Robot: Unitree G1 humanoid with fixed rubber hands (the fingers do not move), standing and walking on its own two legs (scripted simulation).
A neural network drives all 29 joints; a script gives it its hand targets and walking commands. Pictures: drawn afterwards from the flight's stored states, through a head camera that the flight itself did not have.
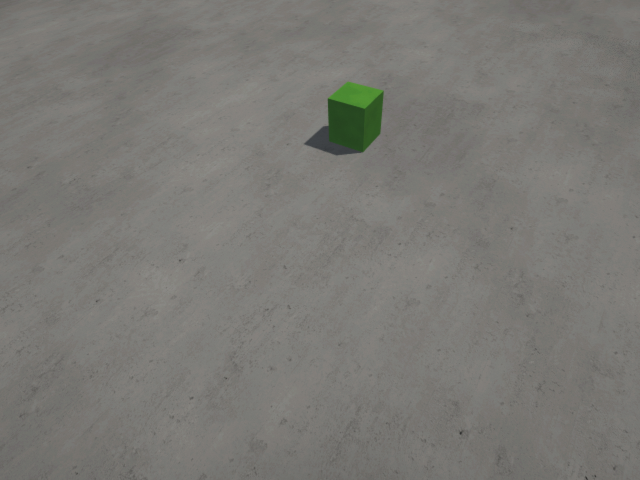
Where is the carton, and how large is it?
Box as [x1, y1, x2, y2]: [328, 82, 383, 151]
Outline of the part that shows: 347,82 328,98 329,140 363,151 379,134 383,91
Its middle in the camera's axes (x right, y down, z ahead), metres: +0.18 -0.66 +2.04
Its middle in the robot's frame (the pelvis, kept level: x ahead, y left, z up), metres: +1.92 -0.12 -0.63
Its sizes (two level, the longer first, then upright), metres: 0.210 0.200 0.250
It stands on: the floor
